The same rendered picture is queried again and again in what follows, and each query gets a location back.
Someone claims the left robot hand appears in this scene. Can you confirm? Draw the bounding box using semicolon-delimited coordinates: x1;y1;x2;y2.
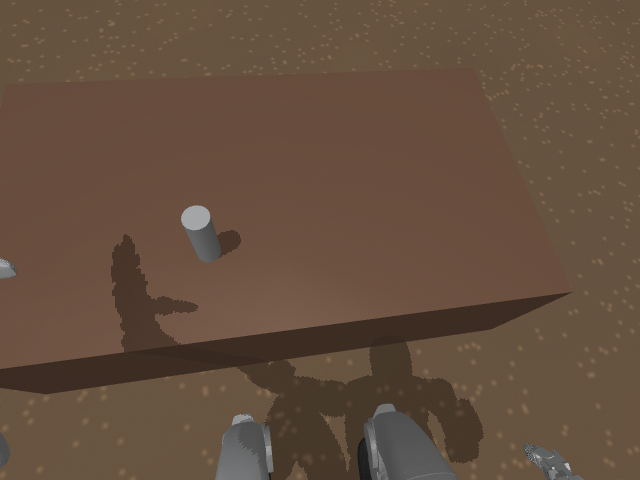
0;258;17;279

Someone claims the right robot hand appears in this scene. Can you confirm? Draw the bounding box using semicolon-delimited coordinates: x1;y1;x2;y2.
523;443;584;480

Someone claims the can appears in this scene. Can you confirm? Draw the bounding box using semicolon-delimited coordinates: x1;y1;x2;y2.
181;205;221;262

